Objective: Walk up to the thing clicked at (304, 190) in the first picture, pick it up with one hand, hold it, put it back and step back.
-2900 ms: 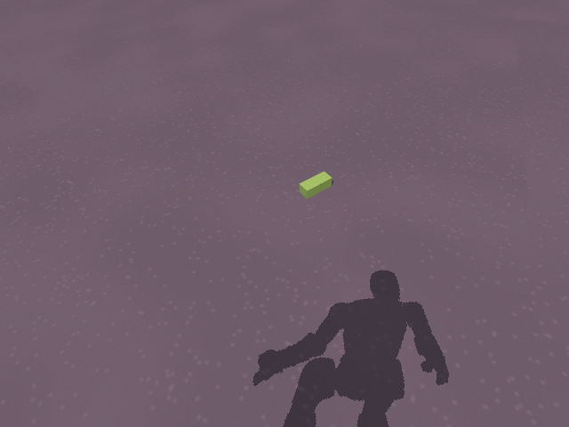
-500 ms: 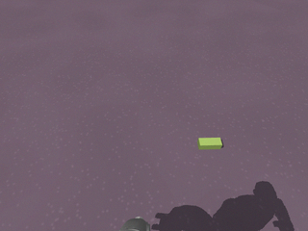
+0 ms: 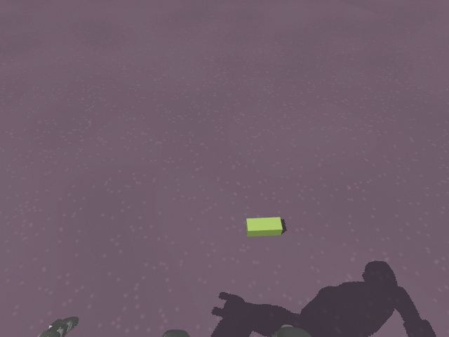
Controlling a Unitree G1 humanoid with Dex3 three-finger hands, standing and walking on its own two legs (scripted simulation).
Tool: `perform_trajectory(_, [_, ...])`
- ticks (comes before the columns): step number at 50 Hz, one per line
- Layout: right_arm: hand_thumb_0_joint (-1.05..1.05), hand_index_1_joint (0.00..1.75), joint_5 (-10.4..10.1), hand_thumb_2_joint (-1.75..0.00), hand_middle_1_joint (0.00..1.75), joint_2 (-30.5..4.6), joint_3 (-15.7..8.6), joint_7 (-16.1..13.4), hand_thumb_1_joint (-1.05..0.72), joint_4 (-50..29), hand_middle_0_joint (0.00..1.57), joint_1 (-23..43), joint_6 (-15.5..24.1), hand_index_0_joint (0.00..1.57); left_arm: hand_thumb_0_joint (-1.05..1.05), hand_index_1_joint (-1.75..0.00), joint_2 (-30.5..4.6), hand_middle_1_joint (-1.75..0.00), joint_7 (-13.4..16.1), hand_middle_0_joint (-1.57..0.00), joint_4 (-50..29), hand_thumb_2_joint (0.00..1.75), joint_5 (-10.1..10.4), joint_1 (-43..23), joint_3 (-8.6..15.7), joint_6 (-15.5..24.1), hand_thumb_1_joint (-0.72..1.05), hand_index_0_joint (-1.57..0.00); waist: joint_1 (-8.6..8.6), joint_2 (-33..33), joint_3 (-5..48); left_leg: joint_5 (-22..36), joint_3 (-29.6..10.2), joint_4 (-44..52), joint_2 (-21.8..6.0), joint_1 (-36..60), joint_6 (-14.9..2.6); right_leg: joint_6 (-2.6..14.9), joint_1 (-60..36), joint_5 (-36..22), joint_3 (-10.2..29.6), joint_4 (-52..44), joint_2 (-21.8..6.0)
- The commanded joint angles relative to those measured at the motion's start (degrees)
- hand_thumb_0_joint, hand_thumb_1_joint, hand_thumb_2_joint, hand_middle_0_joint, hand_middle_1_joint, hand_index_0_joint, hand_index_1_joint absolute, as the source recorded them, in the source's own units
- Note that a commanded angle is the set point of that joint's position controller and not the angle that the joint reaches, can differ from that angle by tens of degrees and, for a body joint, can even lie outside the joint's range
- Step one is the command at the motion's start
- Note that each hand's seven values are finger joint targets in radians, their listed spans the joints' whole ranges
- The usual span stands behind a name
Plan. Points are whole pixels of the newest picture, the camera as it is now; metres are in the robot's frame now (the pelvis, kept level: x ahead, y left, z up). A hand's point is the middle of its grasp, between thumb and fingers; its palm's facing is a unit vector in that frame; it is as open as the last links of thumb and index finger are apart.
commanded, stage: walk up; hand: left
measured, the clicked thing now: (263, 226) +0.70 -0.16 -0.70
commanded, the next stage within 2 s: none
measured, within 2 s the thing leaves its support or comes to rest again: neither
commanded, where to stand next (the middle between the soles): +0.33 -0.42 m, yaw +4 degrees
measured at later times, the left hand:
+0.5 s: hand (173, 329) +0.17 +0.13 -0.13, palm faces -0.07 -0.95 -0.30, open 7.4 cm
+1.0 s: hand (263, 297) +0.23 -0.05 -0.14, palm faces -0.02 -0.94 -0.33, open 7.4 cm
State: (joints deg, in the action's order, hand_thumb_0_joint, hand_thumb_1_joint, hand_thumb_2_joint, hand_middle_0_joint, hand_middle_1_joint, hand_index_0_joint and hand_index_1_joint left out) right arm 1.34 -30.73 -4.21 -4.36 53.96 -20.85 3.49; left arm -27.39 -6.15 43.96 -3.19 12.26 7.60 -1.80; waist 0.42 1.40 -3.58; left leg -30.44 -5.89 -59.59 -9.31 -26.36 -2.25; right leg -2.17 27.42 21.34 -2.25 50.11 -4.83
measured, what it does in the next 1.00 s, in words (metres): steps to the right: left foot, then right foot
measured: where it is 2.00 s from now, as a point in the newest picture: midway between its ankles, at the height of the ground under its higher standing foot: (345, 324)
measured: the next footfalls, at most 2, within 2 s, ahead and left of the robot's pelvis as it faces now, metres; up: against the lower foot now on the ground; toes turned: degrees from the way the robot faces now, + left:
left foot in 0.24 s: +0.19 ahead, +0.01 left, +0.00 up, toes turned +7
right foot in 0.64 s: +0.22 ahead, -0.41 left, +0.00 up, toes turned -4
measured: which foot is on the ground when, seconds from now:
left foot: up 0.00-0.22, down 0.24-0.66, up 0.68-0.92, down 0.94-1.00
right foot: down 0.00-0.26, up 0.28-0.62, down 0.64-0.94, up 0.96-1.00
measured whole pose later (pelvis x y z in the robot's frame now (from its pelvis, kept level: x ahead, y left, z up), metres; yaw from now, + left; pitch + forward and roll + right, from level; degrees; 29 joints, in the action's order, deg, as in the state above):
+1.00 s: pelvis +0.20 -0.33 +0.01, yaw +1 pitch -2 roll +0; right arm 0.9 -23.0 -1.7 -4.5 52.7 -19.4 7.3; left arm -25.1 -3.8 44.6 -3.3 18.0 4.1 -5.1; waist -2.5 4.8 -5.3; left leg -15.3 6.9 -42.7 -0.1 -25.5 -4.0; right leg 2.2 24.1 28.3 -0.2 59.4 1.3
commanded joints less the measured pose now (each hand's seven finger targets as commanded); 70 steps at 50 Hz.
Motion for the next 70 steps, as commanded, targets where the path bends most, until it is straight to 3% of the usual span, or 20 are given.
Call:
perform_trajectory(1, [0.0,0.3,-1.5,-0.9,0.3,-11.1,-2.1,-1.1,-0.9,-3.5,0.2,2.6,2.3,0.2,0.0,-0.3,-16.6,-0.3,2.3,-0.2,-3.1,0.9,1.3,4.0,4.3,1.2,0.9,-0.2,-3.99,9.3,-0.8,3.0,3.9,-12.2,3.8,-21.2,-0.71,13.84,-14.8,12.8,27.7,-32.1,-12.6])
perform_trajectory(6, [0.0,0.3,-1.0,-0.9,0.3,-8.1,-1.8,-0.4,-0.9,-0.4,0.2,-4.3,3.4,0.2,0.0,-0.3,-11.4,-0.3,2.4,-0.2,-5.0,0.9,0.3,1.4,2.0,1.4,0.9,-0.2,-2.09,11.9,-0.1,3.7,10.8,6.9,5.8,-6.6,-0.43,18.14,-10.7,-10.8,15.2,-26.1,-9.3])
perform_trajectory(10, [0.0,0.3,-1.3,-0.9,0.3,-7.0,-2.1,-0.8,-0.9,1.0,0.2,-12.6,4.1,0.2,0.0,-0.3,-9.3,-0.3,1.9,-0.2,-8.1,0.9,0.5,-3.8,0.2,0.5,0.9,-0.2,2.67,6.7,4.0,21.8,12.6,24.5,8.4,14.1,-1.14,14.99,-3.1,-14.1,7.5,-17.4,-6.3])
perform_trajectory(11, [0.0,0.3,-0.6,-0.9,0.3,-9.3,-3.0,-1.5,-0.9,1.2,0.2,-15.5,4.3,0.2,0.0,-0.3,-6.6,-0.3,1.7,-0.2,-9.2,0.9,1.0,-2.4,-0.7,0.4,0.9,-0.2,4.51,0.8,6.3,24.6,7.4,29.6,6.0,23.3,-0.87,12.04,1.1,-14.3,5.1,-8.3,-3.4])
perform_trajectory(13, [0.0,0.3,0.5,-0.9,0.3,-17.8,-5.4,-2.9,-0.9,-2.6,0.2,-13.6,4.2,0.2,0.0,-0.3,-5.5,-0.3,2.1,-0.2,-8.4,0.9,0.7,3.9,-0.7,-0.9,0.9,-0.2,2.55,-7.5,8.4,4.0,-34.1,42.6,-17.9,28.5,-8.65,4.46,15.3,7.8,7.2,14.1,5.7])
perform_trajectory(14, [0.0,0.3,-1.7,-0.9,0.3,-18.8,-5.7,-3.0,-0.9,-4.2,0.2,-9.2,3.8,0.2,0.0,-0.3,-12.1,-0.3,2.3,-0.2,-6.9,0.9,0.1,5.9,0.9,-2.1,0.9,-0.2,2.11,-0.8,7.5,-0.7,-35.9,43.2,-20.9,24.4,-11.68,3.73,15.4,9.2,11.8,20.4,3.3])
perform_trajectory(18, [0.0,0.3,-0.7,-0.9,0.3,-12.2,-3.6,-2.2,-0.9,-4.5,0.2,-2.3,4.0,0.2,0.0,-0.3,-11.3,-0.3,1.9,-0.2,-4.4,0.9,0.1,6.0,1.9,-1.9,0.9,-0.2,-1.24,-2.6,0.2,7.2,-11.8,39.4,-10.9,10.4,-9.02,2.87,10.3,1.2,12.6,16.7,-0.3])
perform_trajectory(27, [0.0,0.3,0.8,-0.9,0.3,-17.8,-5.6,-0.8,-0.9,-5.1,0.2,0.0,3.6,0.2,0.0,-0.3,-9.8,-0.3,-0.7,-0.2,-5.1,0.9,0.4,1.4,2.6,-2.6,0.9,-0.2,0.4,-12.9,1.8,-2.6,-2.0,36.7,-8.5,5.0,-8.87,1.64,3.8,2.8,4.1,2.1,-2.6])
perform_trajectory(31, [0.0,0.3,1.3,-0.9,0.3,-14.5,-4.3,-1.0,-0.9,-4.5,0.2,6.1,1.6,0.2,0.0,-0.3,-10.8,-0.3,0.0,-0.2,1.5,0.9,0.3,14.4,4.4,-2.1,0.9,-0.2,-7.87,-3.9,5.0,-6.8,7.8,19.3,-2.8,-9.0,-4.27,2.52,-19.0,0.4,-3.0,-10.1,3.1])
perform_trajectory(32, [0.0,0.3,1.5,-0.9,0.3,-9.7,-2.8,-1.1,-0.9,-4.3,0.2,4.4,0.8,0.2,0.0,-0.3,-13.6,-0.3,0.6,-0.2,2.7,0.9,-0.7,19.4,5.3,-1.7,0.9,-0.2,-10.69,9.4,4.9,-8.3,13.9,2.3,2.2,-16.0,-2.45,3.5,-24.0,6.7,0.0,-17.3,2.6])
perform_trajectory(33, [0.0,0.3,0.1,-0.9,0.3,-4.4,-0.8,-1.4,-0.9,-6.3,0.2,5.4,0.6,0.2,0.0,-0.3,-18.8,-0.3,1.3,-0.2,0.5,0.9,-1.1,18.4,5.7,-0.8,0.9,-0.2,-11.42,22.7,0.4,-9.2,11.4,-12.9,10.0,-28.5,0.04,7.41,-17.8,23.1,29.6,-33.0,-9.9])
perform_trajectory(34, [0.0,0.3,-0.6,-0.9,0.3,-8.7,-2.7,-2.3,-0.9,-7.2,0.2,8.2,0.7,0.2,0.0,-0.3,-21.6,-0.3,1.9,-0.2,-3.1,0.9,-0.2,8.3,5.3,-0.3,0.9,-0.2,-7.27,16.2,-3.0,-4.9,3.9,-14.8,7.0,-26.2,0.18,13.63,-12.5,29.0,41.4,-41.0,-15.9])
perform_trajectory(44, [0.0,0.3,-1.4,-0.9,0.3,-7.0,-2.1,-0.8,-0.9,1.9,0.2,-11.9,3.7,0.2,0.0,-0.3,-10.6,-0.3,2.6,-0.2,-7.3,0.9,0.1,-3.0,0.5,0.1,0.9,-0.2,2.48,8.7,1.9,18.1,10.9,22.3,7.4,12.3,-1.44,14.91,-1.4,-13.3,10.1,-18.5,-6.8])
perform_trajectory(45, [0.0,0.3,-1.0,-0.9,0.3,-8.4,-3.0,-1.5,-0.9,2.9,0.2,-15.8,4.0,0.2,0.0,-0.3,-8.2,-0.3,2.4,-0.2,-8.1,0.9,0.4,-2.8,-0.5,-0.2,0.9,-0.2,4.31,2.8,4.6,23.0,8.6,28.3,6.8,21.2,-0.85,12.42,1.9,-12.6,6.1,-9.2,-3.6])
perform_trajectory(47, [0.0,0.3,0.9,-0.9,0.3,-17.0,-5.6,-3.3,-0.9,-0.5,0.2,-15.1,3.9,0.2,0.0,-0.3,-4.5,-0.3,2.6,-0.2,-8.2,0.9,0.5,2.3,-1.4,-1.1,0.9,-0.2,3.27,-8.4,6.5,8.5,-31.8,41.2,-15.9,28.2,-8.08,4.65,16.6,6.7,6.6,13.0,5.3])
perform_trajectory(48, [0.0,0.3,-1.1,-0.9,0.3,-19.3,-6.2,-3.4,-0.9,-2.7,0.2,-10.7,3.6,0.2,0.0,-0.3,-11.3,-0.3,3.0,-0.2,-6.5,0.9,0.0,6.0,0.1,-2.3,0.9,-0.2,2.27,-1.4,7.0,-0.9,-36.9,43.2,-20.9,24.1,-12.27,3.72,16.1,11.0,11.2,19.7,3.0])
perform_trajectory(52, [0.0,0.3,-0.4,-0.9,0.3,-12.9,-4.2,-2.4,-0.9,-3.7,0.2,-3.2,3.8,0.2,0.0,-0.3,-11.6,-0.3,2.6,-0.2,-3.7,0.9,0.1,6.7,1.3,-2.1,0.9,-0.2,-1.43,-4.0,-0.1,3.6,-13.6,39.2,-9.9,11.0,-8.58,3.14,11.2,1.3,12.3,16.6,-0.6])
perform_trajectory(62, [0.0,0.3,0.9,-0.9,0.3,-7.4,-1.3,2.5,-0.9,-5.9,0.2,6.2,-0.4,0.2,0.0,-0.3,-7.8,-0.3,4.5,-0.2,6.3,0.9,2.5,11.7,0.8,1.0,0.9,-0.2,-4.45,-5.5,3.6,-2.7,6.7,17.4,1.9,-8.5,-4.75,1.18,-18.0,-1.1,-1.6,-13.8,5.5])
perform_trajectory(65, [0.0,0.3,-0.5,-0.9,0.3,-6.6,-1.1,1.5,-0.9,-6.2,0.2,7.7,-1.5,0.2,0.0,-0.3,-19.0,-0.3,6.1,-0.2,2.5,0.9,1.5,-0.6,1.3,2.5,0.9,-0.2,-2.51,9.7,-3.0,-2.1,-0.2,-2.9,6.5,-11.0,0.66,14.31,-1.8,20.9,40.3,-35.9,-17.0])
perform_trajectory(70, [0.0,0.3,-1.5,-0.9,0.3,-6.5,-0.8,2.6,-0.9,0.6,0.2,1.1,-1.2,0.2,0.0,-0.3,-13.7,-0.3,6.5,-0.2,5.3,0.9,2.2,-2.8,-0.4,3.8,0.9,-0.2,-0.53,10.8,1.8,2.1,5.0,4.7,6.2,-2.1,0.2,13.17,-6.4,-5.2,21.5,-23.3,-11.6])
